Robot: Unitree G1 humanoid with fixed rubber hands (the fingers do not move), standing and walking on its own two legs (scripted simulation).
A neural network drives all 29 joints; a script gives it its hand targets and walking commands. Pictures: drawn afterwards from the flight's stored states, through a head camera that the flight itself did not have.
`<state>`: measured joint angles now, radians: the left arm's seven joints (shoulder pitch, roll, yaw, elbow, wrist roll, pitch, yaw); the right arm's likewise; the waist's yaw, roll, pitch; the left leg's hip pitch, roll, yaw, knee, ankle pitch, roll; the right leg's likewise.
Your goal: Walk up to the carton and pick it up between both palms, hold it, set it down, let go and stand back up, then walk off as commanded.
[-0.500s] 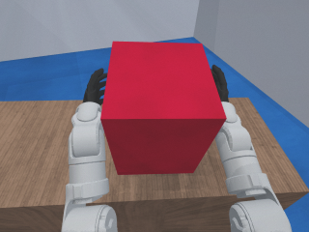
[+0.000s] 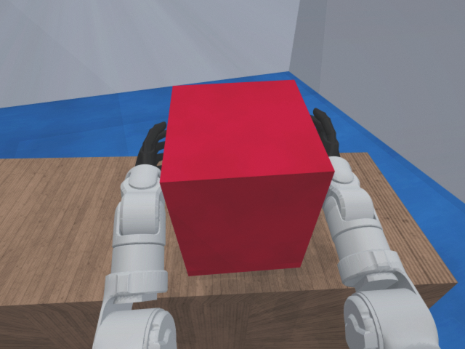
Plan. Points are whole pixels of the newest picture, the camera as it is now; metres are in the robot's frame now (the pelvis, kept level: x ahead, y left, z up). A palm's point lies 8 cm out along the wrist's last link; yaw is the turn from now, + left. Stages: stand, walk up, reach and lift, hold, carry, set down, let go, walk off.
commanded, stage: hold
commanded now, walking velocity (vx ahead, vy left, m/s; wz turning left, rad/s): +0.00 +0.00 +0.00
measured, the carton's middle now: (239, 181) +0.35 -0.01 +0.15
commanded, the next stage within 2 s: none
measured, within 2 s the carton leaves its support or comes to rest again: neither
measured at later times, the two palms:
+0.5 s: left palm (146, 157) +0.38 +0.15 +0.18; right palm (318, 153) +0.38 -0.14 +0.18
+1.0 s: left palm (150, 160) +0.37 +0.14 +0.18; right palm (324, 149) +0.38 -0.15 +0.20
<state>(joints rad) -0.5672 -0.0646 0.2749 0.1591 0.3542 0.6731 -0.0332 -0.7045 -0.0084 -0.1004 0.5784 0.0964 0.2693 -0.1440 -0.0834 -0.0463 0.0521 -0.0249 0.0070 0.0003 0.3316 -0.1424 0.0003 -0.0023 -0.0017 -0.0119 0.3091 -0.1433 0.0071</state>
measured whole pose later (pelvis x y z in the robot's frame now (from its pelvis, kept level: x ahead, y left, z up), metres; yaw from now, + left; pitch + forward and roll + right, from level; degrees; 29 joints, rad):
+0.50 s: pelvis +0.02 +0.00 +0.00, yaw +0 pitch -8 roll +0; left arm -0.54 -0.06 0.27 -0.04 0.34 0.76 -0.09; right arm -0.61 -0.01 -0.03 0.36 0.17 0.31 -0.21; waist -0.08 -0.05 0.08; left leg -0.02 0.01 0.00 0.33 -0.17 0.00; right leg 0.00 0.00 -0.01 0.31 -0.17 0.01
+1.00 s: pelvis +0.01 +0.00 +0.00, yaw +0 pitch -9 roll +0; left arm -0.59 -0.06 0.29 0.20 0.36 0.65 -0.03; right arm -0.73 -0.01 -0.11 0.63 0.09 0.23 -0.14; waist -0.09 -0.05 0.03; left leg -0.02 0.01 0.00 0.33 -0.16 0.00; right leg 0.00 0.00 -0.01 0.31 -0.16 0.01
